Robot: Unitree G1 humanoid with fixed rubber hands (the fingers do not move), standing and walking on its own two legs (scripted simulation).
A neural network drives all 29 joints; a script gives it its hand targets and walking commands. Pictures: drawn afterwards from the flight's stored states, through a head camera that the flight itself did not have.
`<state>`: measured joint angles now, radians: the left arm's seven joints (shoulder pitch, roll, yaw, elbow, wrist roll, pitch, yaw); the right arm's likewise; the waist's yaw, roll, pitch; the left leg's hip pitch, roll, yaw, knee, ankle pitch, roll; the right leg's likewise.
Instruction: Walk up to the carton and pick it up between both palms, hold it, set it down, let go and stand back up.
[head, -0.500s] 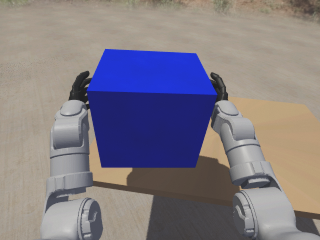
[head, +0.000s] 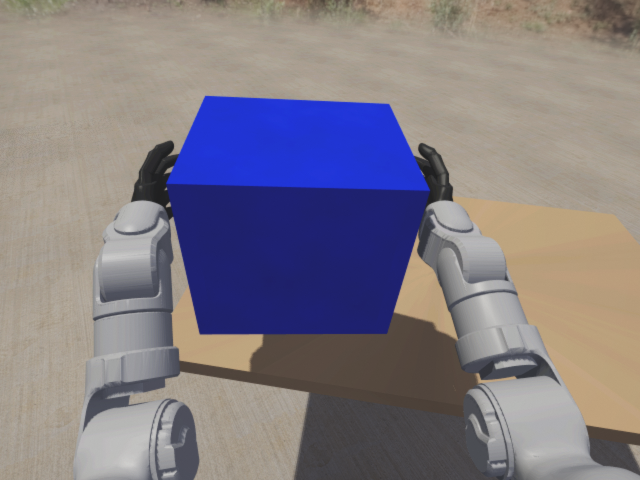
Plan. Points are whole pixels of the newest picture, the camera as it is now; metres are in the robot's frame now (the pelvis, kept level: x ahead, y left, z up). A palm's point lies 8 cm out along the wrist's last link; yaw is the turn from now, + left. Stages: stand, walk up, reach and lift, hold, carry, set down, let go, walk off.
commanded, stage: hold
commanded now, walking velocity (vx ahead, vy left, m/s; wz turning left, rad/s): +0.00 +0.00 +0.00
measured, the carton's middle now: (297, 216) +0.39 +0.01 +0.19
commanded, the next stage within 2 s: none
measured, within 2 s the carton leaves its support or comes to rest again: neither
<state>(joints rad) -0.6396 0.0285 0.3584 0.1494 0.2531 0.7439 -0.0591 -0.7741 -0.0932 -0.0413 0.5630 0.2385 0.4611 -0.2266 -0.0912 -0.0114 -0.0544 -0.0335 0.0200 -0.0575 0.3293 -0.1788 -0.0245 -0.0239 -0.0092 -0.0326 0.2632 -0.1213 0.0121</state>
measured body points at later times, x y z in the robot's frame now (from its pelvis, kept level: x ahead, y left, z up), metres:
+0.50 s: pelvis +0.00 +0.00 +0.00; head -0.06 +0.01 +0.45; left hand +0.38 +0.16 +0.23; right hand +0.38 -0.18 +0.22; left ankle +0.01 +0.13 -0.75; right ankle +0.02 -0.13 -0.75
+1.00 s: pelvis +0.00 +0.00 +0.00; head -0.06 +0.01 +0.45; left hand +0.38 +0.16 +0.22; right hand +0.38 -0.17 +0.22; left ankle +0.01 +0.13 -0.75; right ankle +0.02 -0.13 -0.75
